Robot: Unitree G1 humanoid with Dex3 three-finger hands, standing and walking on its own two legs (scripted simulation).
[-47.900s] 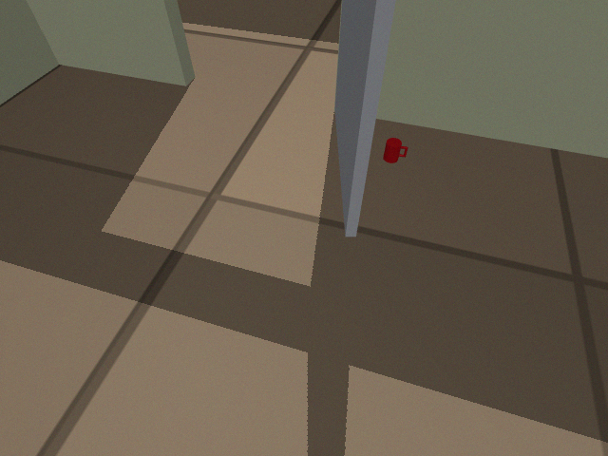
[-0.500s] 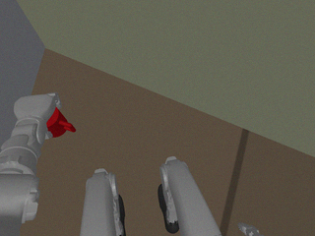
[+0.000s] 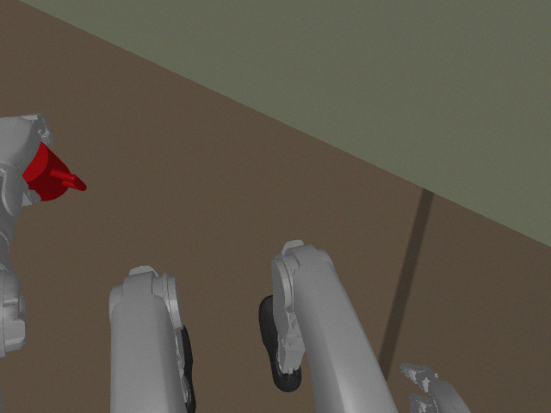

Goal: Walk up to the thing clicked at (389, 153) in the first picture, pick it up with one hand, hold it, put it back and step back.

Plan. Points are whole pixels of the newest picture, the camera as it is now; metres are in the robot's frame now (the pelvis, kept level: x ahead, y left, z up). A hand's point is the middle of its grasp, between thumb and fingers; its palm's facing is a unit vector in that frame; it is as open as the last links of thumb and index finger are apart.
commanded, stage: crouch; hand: left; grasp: from above
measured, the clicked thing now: (44, 173) +0.47 +0.27 -0.21
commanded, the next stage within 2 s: lower in 0.44 s
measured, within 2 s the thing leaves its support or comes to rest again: rests again in 1.68 s
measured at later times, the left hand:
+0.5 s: hand (37, 172) +0.48 +0.29 -0.22, palm faces -0.46 -0.04 -0.89, open 10.1 cm
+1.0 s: hand (51, 180) +0.48 +0.29 -0.28, palm faces -0.47 -0.05 -0.88, open 10.1 cm
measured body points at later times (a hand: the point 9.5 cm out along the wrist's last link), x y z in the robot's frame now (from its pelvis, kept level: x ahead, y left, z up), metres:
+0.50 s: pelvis -0.01 +0.00 -0.06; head +0.25 +0.05 +0.31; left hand +0.50 +0.29 -0.17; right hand +0.00 -0.28 -0.15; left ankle +0.06 +0.11 -0.39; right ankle +0.08 -0.11 -0.39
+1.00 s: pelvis -0.01 +0.00 -0.09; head +0.27 +0.07 +0.26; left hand +0.50 +0.29 -0.23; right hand +0.00 -0.27 -0.17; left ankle +0.06 +0.11 -0.39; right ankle +0.08 -0.11 -0.39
